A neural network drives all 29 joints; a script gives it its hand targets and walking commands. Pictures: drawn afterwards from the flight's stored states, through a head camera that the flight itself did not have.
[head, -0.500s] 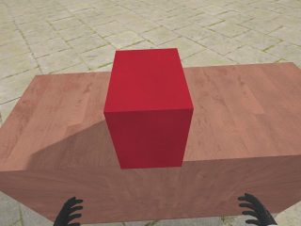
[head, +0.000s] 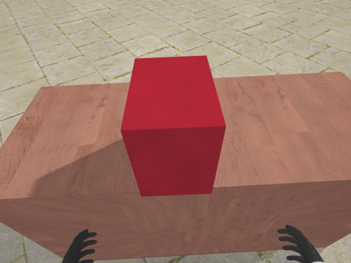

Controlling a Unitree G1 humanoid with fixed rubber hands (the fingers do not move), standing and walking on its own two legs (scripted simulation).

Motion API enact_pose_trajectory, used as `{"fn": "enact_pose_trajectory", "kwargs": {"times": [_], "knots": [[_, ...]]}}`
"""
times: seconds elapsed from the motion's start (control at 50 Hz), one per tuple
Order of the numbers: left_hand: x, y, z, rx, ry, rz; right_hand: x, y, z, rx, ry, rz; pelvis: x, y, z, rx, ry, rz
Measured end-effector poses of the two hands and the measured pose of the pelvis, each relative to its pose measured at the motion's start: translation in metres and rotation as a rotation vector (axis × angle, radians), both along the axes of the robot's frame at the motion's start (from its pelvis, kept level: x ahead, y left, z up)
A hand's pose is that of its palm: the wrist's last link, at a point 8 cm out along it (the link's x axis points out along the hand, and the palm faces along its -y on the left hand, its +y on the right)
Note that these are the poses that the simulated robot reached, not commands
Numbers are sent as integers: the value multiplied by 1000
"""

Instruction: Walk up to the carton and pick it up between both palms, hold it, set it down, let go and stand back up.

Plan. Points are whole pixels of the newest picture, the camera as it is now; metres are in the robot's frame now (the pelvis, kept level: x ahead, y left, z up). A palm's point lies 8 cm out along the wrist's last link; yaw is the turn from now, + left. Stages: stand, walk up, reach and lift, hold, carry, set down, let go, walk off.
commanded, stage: stand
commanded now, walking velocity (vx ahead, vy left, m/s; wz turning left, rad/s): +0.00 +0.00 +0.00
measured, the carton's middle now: (173, 126) +0.44 +0.02 +0.08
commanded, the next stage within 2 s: walk up in 0.46 s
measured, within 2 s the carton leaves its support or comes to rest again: neither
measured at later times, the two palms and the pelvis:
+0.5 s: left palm out of the picture +0.15 +0.26 -0.07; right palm (312, 261) +0.15 -0.27 -0.07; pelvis +0.00 +0.00 +0.00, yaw +0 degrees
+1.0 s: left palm out of the picture +0.11 +0.32 -0.09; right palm out of the picture +0.11 -0.27 -0.08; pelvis -0.02 +0.03 -0.01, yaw +0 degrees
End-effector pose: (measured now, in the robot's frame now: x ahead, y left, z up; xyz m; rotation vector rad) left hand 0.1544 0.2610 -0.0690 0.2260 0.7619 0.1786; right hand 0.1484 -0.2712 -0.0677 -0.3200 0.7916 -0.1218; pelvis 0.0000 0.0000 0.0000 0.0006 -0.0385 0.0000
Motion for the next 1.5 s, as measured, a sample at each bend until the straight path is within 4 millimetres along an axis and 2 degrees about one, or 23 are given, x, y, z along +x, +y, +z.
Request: {"fn": "enact_pose_trajectory", "kwargs": {"times": [0.72,0.84,0.9,0.98,1.14,1.2,1.3,1.38,1.5], "knots": [[-2,2,-1,9,9,-7,-2,-2,-1,-2,13,8,-1,0,0,0,-1,0],[-21,29,-9,49,56,-1,-13,-6,-3,-33,60,-9,-7,12,-4,-15,1,0],[-29,45,-17,63,92,4,-26,-3,-5,-51,85,-28,-13,21,-7,-22,-2,-5],[-41,55,-20,77,133,16,-41,2,-7,-53,118,-35,-21,27,-6,-30,-11,-7],[-72,51,-25,103,200,7,-64,-4,-22,-38,158,-54,-37,20,-9,-11,24,-20],[-86,48,-19,119,211,-10,-71,-4,-27,-20,171,-59,-42,19,-7,-13,10,-16],[-108,59,-15,137,231,2,-78,4,-31,-7,179,-47,-51,26,-6,-14,13,-12],[-111,69,-25,128,235,1,-89,11,-35,-24,188,-48,-60,36,-13,-22,6,-11],[-107,67,-21,127,203,-9,-101,14,-34,-18,178,-55,-72,37,-12,-19,-5,-15]]}}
